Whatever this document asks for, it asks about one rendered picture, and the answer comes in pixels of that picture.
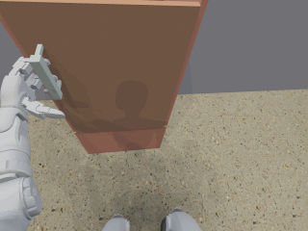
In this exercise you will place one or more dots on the left robot forearm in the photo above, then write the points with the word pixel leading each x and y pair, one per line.
pixel 15 148

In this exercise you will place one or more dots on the left robot shin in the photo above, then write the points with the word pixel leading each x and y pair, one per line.
pixel 118 216

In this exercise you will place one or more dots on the right robot thigh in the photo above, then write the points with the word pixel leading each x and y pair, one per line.
pixel 181 221

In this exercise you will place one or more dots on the cupboard door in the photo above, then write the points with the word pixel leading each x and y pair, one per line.
pixel 119 60

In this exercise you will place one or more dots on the left robot hand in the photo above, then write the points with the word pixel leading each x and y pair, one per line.
pixel 14 90

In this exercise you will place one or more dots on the robot left upper arm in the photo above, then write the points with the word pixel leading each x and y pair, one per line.
pixel 20 202

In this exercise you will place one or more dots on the handle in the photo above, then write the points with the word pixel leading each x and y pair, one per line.
pixel 41 69

